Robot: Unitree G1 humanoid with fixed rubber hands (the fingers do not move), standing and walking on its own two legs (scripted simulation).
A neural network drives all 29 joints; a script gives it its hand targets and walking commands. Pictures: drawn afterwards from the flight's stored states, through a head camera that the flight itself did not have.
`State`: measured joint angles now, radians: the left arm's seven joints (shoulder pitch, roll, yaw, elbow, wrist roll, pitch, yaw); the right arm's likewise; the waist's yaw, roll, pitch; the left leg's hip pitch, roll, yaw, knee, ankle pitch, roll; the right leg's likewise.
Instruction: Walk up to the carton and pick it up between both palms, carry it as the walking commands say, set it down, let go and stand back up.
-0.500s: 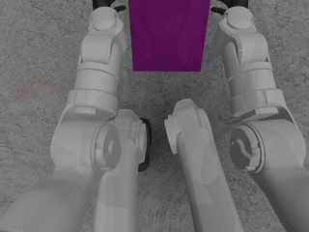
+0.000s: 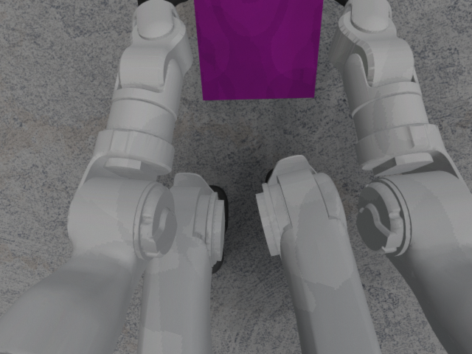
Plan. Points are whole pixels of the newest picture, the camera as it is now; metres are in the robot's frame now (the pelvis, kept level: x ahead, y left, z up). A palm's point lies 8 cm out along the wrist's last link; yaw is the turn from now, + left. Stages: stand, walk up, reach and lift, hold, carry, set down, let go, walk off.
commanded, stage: set down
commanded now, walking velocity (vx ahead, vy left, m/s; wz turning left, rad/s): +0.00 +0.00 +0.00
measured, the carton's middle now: (256, 0) +0.57 -0.08 -0.27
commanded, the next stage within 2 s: none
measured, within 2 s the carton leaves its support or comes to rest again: rests again in 0.34 s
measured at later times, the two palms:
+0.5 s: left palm out of the picture +0.58 +0.06 -0.20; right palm out of the picture +0.54 -0.20 -0.21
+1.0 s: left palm out of the picture +0.57 +0.06 -0.20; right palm out of the picture +0.53 -0.20 -0.21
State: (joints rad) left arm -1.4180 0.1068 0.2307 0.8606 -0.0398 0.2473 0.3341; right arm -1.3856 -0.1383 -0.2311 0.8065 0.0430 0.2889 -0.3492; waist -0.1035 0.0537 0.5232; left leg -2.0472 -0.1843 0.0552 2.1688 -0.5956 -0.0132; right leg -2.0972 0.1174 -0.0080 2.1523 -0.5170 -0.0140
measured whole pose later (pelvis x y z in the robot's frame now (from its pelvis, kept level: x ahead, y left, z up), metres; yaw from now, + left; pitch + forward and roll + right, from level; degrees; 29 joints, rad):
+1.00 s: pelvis +0.03 +0.00 -0.04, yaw +1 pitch +28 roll +0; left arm -1.43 0.16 0.26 1.03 -0.04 0.13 0.14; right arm -1.33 -0.19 -0.32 0.95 0.04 0.13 -0.06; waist -0.12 0.06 0.49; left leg -2.13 -0.21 0.06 2.34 -0.70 0.00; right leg -2.16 0.06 -0.06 2.33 -0.65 -0.05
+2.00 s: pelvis +0.04 +0.01 -0.04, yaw +1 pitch +28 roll -1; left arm -1.49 0.20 0.24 1.11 -0.03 0.09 0.07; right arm -1.36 -0.23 -0.34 1.00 0.02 0.10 0.06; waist -0.13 0.06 0.52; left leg -2.15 -0.17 0.08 2.37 -0.71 0.04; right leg -2.16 0.03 -0.06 2.35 -0.68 -0.04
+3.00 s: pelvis +0.02 +0.00 +0.01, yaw +0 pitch +29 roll +1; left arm -1.31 0.29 0.06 0.69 -0.18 0.29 0.18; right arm -1.21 -0.33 -0.20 0.65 0.20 0.27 -0.11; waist -0.11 0.05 0.53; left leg -2.02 -0.11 0.07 2.16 -0.66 0.04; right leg -2.06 0.04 -0.05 2.14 -0.59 -0.06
